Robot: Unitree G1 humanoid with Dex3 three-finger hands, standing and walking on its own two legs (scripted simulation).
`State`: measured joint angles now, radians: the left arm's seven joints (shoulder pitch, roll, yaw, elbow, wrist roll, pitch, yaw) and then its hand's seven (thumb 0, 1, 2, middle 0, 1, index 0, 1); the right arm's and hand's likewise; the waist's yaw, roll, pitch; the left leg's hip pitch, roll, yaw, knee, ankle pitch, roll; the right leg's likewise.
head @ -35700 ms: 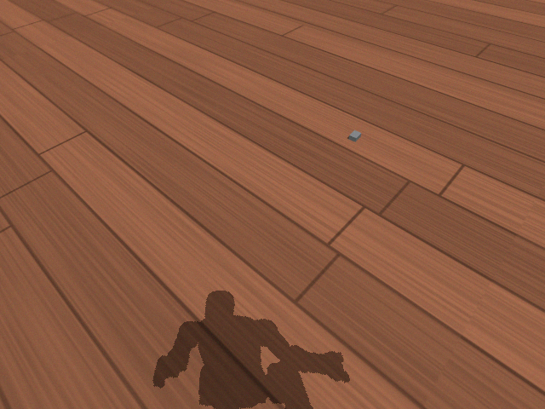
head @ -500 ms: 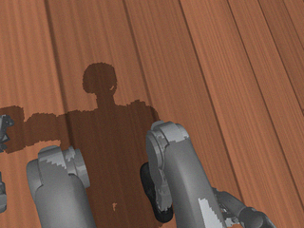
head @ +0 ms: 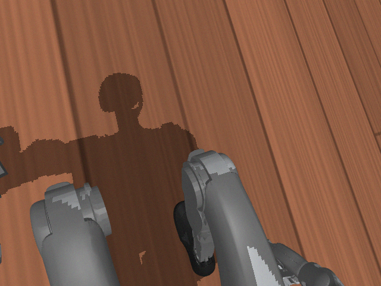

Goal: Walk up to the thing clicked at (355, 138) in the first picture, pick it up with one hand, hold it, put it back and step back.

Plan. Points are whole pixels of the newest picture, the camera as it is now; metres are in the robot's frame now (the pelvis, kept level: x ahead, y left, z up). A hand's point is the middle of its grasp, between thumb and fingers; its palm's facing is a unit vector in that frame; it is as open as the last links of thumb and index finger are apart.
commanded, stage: open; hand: left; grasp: from above
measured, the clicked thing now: out of the picture +0.38 +0.33 -0.27
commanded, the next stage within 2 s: withdraw in 0.18 s
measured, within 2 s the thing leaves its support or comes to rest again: neither
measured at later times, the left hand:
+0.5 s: hand out of the picture +0.38 +0.33 -0.22, palm faces -0.35 -0.16 -0.92, open 13.0 cm
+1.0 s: hand out of the picture +0.34 +0.34 -0.06, palm faces -0.51 -0.14 -0.85, open 12.8 cm
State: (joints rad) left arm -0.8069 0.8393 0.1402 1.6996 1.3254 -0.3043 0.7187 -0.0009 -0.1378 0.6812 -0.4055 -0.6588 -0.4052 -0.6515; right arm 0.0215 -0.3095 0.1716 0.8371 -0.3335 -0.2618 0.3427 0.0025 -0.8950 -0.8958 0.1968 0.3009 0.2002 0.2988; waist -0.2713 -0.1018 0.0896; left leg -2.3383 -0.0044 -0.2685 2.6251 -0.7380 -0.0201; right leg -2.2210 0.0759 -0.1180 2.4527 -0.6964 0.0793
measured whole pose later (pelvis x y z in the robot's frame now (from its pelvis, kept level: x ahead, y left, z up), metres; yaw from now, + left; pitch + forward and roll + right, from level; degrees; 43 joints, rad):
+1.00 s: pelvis -0.02 -0.02 +0.08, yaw +7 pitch +31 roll -6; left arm -0.76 0.68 0.04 1.29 1.17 -0.24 0.24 0.00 -0.29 0.84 -0.27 -0.82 -0.27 -0.82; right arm 0.09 -0.31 0.01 0.71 -0.10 -0.07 0.20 0.00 -0.90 -0.90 0.20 0.30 0.20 0.30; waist -0.14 0.01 -0.10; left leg -2.19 0.01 -0.14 2.30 -0.65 -0.02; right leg -2.13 0.03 -0.04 2.23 -0.65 0.05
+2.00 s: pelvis +0.00 -0.01 +0.23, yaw +10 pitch +28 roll -5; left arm -0.04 0.38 0.02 0.31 0.42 0.12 0.06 0.01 0.86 0.89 -0.21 -0.31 -0.21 -0.31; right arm 0.04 -0.28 -0.04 0.58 0.03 -0.07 0.02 0.01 -0.91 -0.90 0.19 0.30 0.20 0.30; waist -0.02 0.02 -0.20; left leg -1.69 0.02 -0.10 1.82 -0.63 -0.02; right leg -1.64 0.00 -0.03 1.77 -0.63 0.04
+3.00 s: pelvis +0.07 +0.00 +0.43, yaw +14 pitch +9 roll -3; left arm 0.50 0.22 0.03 -0.13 -0.05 0.46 0.01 0.01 0.91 0.90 -0.20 -0.31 -0.20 -0.30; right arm 0.28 -0.21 0.04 0.52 0.01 -0.25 -0.18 0.01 -0.90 -0.90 0.20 0.30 0.20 0.30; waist -0.03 0.05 -0.16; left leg -0.71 0.03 -0.08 1.02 -0.48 -0.02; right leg -0.64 -0.01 -0.05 0.94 -0.47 0.03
